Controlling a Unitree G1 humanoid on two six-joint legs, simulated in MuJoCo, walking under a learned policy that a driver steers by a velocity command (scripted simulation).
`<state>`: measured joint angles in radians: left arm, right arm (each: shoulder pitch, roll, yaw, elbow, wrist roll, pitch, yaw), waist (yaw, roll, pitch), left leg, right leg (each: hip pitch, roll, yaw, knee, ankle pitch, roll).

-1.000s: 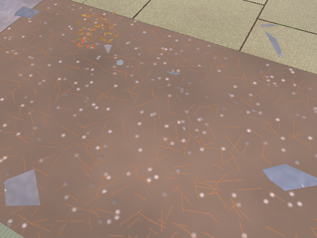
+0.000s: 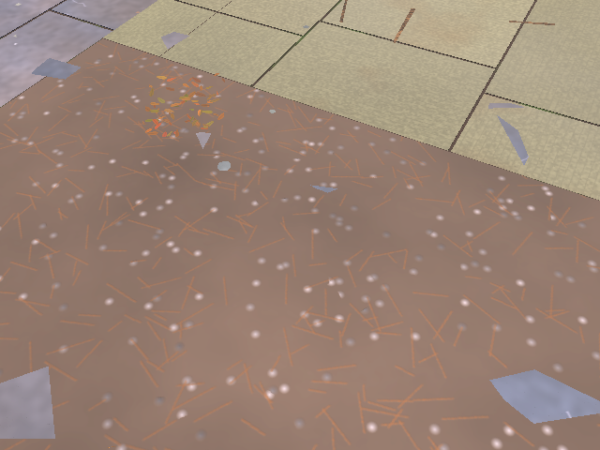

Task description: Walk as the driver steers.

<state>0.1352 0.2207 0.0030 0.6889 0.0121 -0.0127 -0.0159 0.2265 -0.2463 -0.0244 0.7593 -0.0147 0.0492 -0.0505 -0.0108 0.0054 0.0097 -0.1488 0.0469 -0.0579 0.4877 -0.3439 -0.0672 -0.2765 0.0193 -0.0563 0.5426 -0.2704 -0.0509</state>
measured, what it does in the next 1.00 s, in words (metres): lifts its left foot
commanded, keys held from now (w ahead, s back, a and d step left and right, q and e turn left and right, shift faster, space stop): no key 0.58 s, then w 0.42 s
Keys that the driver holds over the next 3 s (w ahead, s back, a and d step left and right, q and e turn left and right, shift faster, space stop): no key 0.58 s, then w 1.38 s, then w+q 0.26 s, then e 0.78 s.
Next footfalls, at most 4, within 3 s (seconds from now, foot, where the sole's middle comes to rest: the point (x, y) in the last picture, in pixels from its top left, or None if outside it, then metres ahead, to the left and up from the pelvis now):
1.26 left None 0.39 0.14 -0.77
1.80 right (358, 372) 0.70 -0.10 -0.77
2.34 left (258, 273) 1.00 0.15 -0.77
2.82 right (346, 273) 0.99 -0.10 -0.77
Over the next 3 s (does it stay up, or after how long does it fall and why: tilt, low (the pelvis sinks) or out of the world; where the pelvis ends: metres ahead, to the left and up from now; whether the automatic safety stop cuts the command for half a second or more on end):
stays up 0.95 0.00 0.01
